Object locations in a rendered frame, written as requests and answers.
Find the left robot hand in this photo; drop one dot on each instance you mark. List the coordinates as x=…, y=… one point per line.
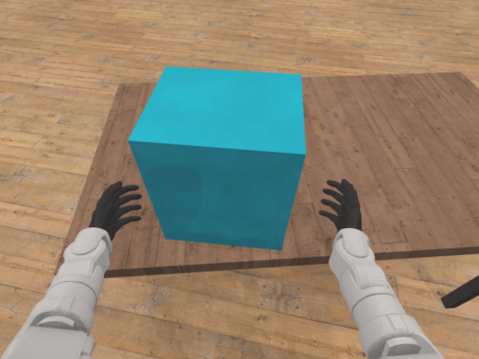
x=107, y=212

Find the robot left upper arm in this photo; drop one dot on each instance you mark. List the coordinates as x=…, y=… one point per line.
x=53, y=343

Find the robot right forearm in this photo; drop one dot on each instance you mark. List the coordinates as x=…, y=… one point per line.
x=385, y=328

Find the robot left forearm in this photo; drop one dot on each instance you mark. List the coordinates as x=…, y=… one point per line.
x=72, y=296

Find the carton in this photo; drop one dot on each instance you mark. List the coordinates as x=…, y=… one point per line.
x=221, y=153

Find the table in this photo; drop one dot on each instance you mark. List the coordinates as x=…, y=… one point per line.
x=408, y=143

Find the right robot hand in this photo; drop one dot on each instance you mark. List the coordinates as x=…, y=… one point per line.
x=349, y=214

